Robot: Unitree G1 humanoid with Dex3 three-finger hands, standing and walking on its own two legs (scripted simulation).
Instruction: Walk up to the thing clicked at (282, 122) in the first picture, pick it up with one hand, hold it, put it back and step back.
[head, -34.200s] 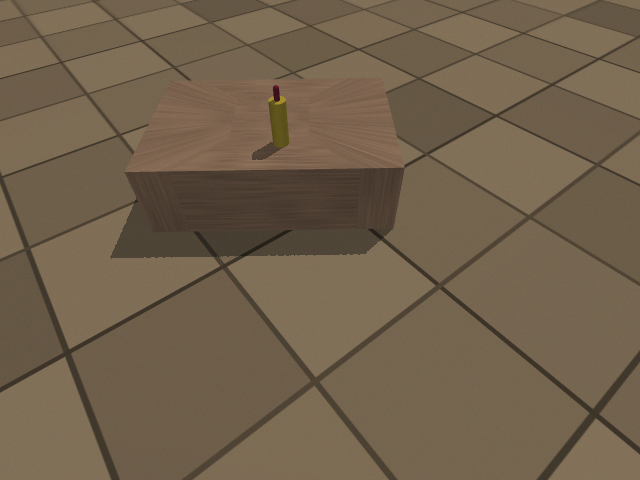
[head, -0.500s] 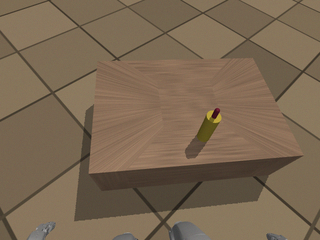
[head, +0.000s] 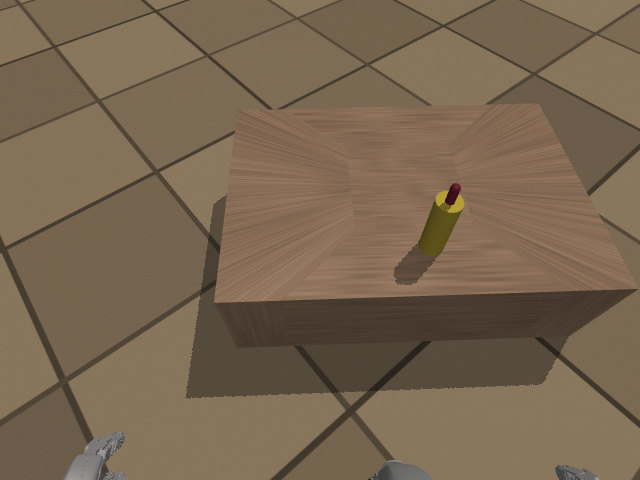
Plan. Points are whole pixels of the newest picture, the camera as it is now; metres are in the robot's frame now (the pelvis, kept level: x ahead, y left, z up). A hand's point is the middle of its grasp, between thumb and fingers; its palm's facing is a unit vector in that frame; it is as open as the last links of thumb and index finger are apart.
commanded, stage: step back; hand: right
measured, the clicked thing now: (442, 218) +0.69 -0.29 -0.30
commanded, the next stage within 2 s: none
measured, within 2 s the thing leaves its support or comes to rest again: neither
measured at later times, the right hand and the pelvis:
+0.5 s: hand out of the picture -0.05 -0.31 -0.14, palm faces +0.05 +0.91 -0.40, open 7.4 cm; pelvis -0.15 -0.03 +0.00, yaw -5 degrees
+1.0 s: hand out of the picture -0.21 -0.31 -0.13, palm faces -0.03 +0.91 -0.42, open 7.4 cm; pelvis -0.32 -0.04 +0.00, yaw -2 degrees
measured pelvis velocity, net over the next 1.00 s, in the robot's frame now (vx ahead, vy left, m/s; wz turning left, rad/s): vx -0.32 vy -0.04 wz -0.04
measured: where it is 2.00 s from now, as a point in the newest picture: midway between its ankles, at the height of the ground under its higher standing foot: outside the picture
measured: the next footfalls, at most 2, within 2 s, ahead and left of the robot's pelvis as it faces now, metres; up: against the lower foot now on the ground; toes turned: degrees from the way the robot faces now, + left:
right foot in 0.40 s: -0.12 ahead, -0.15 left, +0.00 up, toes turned -3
left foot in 0.74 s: -0.20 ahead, +0.09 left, +0.00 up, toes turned -1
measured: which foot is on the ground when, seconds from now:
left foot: down 0.00-0.42, up 0.44-0.72, down 0.74-1.00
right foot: down 0.00-0.02, up 0.04-0.38, down 0.40-0.74, up 0.76-1.00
